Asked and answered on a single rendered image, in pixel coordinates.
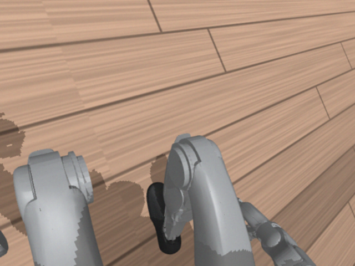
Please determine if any right robot arm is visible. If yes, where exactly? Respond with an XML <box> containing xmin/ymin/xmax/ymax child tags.
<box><xmin>256</xmin><ymin>221</ymin><xmax>316</xmax><ymax>266</ymax></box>

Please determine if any right robot foot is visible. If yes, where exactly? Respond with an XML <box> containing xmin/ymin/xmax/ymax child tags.
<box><xmin>146</xmin><ymin>182</ymin><xmax>181</xmax><ymax>254</ymax></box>

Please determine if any right robot hand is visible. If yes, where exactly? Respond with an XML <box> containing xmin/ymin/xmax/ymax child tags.
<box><xmin>237</xmin><ymin>198</ymin><xmax>269</xmax><ymax>241</ymax></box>

